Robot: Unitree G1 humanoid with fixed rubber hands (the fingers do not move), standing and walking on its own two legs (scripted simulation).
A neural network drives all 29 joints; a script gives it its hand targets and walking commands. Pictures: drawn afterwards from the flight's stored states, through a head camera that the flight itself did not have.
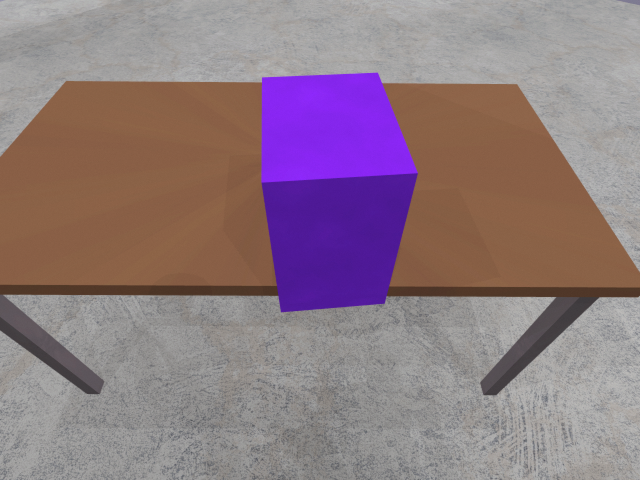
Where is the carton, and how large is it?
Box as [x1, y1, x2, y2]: [262, 73, 417, 311]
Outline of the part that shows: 377,73 262,77 262,188 281,311 384,303 417,172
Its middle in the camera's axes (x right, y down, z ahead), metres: +0.01 -0.07 +0.62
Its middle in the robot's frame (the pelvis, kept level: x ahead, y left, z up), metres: +0.52 +0.00 +0.04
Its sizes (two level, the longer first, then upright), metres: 0.239 0.178 0.289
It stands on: a table, 0.67 m high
